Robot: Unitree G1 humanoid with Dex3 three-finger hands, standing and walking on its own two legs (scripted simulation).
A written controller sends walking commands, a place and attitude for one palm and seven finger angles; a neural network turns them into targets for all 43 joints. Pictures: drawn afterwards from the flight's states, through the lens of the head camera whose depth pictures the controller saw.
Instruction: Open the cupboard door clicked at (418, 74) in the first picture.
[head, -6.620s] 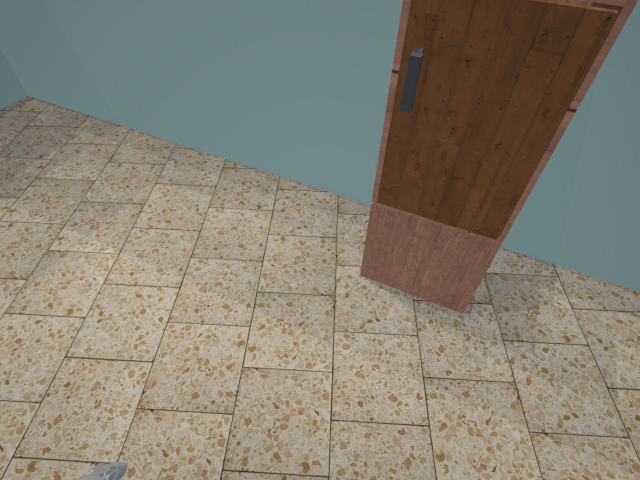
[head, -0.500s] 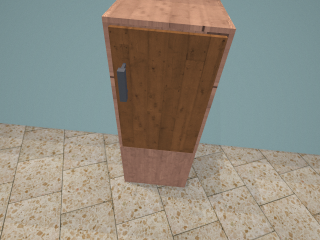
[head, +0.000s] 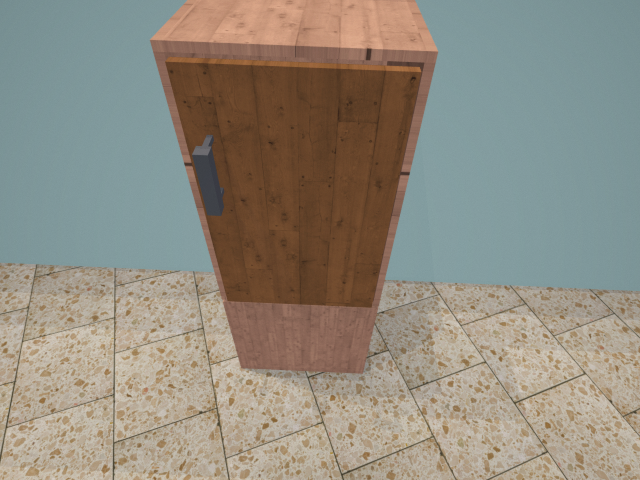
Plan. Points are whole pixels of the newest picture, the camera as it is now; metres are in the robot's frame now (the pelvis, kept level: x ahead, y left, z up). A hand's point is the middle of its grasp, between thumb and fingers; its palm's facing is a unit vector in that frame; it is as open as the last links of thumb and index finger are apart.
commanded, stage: come to a stop and stand still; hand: left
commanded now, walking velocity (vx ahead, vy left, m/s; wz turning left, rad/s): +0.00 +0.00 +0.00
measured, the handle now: (212, 175) +0.56 +0.22 +0.07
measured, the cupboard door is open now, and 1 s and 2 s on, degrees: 0 0 0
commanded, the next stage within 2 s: look again from close up in 0.98 s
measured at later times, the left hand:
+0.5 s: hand out of the picture -0.02 +0.13 -0.17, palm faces +0.08 -0.99 -0.11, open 7.3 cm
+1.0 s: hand out of the picture +0.04 +0.20 -0.16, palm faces +0.01 -0.97 -0.23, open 7.4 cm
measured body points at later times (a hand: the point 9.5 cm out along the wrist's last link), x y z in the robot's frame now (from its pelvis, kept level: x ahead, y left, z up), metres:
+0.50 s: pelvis +0.02 -0.01 +0.01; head +0.01 +0.00 +0.46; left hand -0.02 +0.18 -0.16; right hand +0.00 -0.21 -0.15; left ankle +0.05 +0.12 -0.73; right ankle +0.03 -0.10 -0.73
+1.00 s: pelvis +0.03 +0.02 +0.00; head +0.03 +0.00 +0.45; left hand +0.04 +0.25 -0.14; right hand +0.02 -0.19 -0.16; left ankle +0.05 +0.12 -0.73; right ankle +0.03 -0.10 -0.73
